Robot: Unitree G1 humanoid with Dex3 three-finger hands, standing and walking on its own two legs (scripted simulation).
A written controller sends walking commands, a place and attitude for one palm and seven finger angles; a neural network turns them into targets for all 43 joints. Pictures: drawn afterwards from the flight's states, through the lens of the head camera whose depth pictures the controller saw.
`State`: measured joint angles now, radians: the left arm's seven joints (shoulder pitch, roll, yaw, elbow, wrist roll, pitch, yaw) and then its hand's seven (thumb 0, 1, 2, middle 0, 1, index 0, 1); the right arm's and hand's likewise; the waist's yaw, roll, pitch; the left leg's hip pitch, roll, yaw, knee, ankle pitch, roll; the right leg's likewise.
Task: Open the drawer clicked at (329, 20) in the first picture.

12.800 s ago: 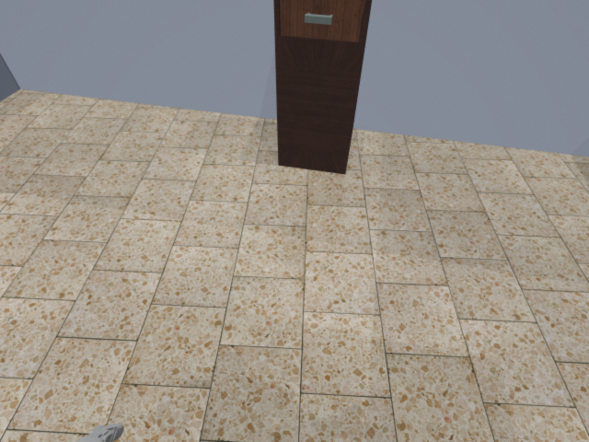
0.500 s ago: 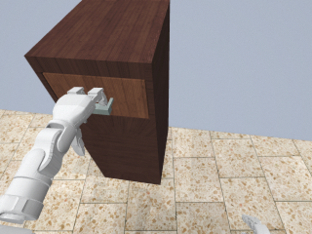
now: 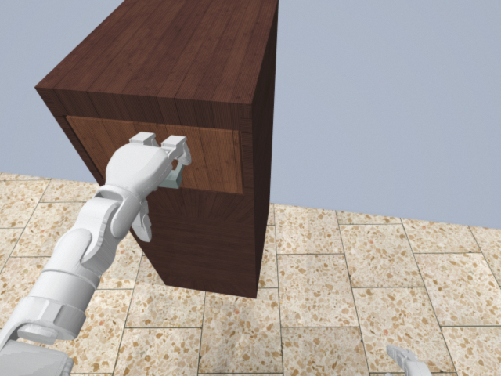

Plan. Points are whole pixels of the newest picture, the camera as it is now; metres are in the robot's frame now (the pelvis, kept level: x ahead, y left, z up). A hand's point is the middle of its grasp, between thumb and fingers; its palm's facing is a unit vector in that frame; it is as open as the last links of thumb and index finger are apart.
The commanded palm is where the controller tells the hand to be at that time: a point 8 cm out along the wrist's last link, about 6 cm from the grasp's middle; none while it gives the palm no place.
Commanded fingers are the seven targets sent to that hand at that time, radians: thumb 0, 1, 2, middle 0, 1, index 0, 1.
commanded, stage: move the hooked fingers above the handle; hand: left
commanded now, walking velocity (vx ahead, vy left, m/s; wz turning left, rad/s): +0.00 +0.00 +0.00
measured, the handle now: (156, 169) +0.48 +0.23 +0.02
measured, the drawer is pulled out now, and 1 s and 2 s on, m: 0.00 0.00 0.00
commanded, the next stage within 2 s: none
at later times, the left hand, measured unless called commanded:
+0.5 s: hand (173, 175) +0.43 +0.18 +0.07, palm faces +0.01 -0.08 -1.00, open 13.8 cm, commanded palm +0.42 +0.24 +0.14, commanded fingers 0.00 -0.50 0.30 -0.30 -1.20 -0.30 -1.20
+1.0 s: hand (134, 164) +0.42 +0.24 +0.09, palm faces -0.07 +0.00 -1.00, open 13.6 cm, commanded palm +0.41 +0.24 +0.14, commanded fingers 0.00 -0.50 0.30 -0.30 -1.20 -0.30 -1.20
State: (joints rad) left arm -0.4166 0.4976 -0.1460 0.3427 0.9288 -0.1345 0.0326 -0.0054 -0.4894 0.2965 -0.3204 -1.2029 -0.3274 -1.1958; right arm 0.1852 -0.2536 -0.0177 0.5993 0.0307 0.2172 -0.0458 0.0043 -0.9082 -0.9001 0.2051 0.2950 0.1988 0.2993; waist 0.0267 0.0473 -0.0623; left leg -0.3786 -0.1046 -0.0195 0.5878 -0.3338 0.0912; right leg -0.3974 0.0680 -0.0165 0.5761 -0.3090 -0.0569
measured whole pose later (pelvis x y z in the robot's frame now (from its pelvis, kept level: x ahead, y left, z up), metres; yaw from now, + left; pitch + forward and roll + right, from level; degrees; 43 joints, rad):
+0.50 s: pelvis -0.01 +0.00 -0.01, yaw -1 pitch +12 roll -1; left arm -0.59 0.49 -0.12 0.61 0.98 -0.25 0.16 0.00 -0.49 0.30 -0.43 -1.23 -0.32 -1.20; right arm 0.27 -0.25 -0.03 0.63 0.03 0.24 -0.06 0.00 -0.91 -0.90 0.20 0.29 0.20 0.30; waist -0.02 0.04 -0.09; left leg -0.51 -0.10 0.00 0.66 -0.35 0.09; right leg -0.53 0.08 0.00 0.64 -0.32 -0.06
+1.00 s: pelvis -0.03 -0.03 +0.00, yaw -2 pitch +10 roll +0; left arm -0.75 0.64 -0.02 0.92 1.00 -0.13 0.09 0.00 -0.49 0.30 -0.33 -1.20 -0.37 -1.21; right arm 0.29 -0.28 -0.01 0.61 0.06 0.20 -0.11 0.00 -0.91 -0.90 0.21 0.30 0.20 0.30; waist -0.07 0.02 -0.08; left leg -0.50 -0.06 0.01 0.61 -0.30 0.06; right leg -0.52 0.11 0.00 0.59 -0.25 -0.09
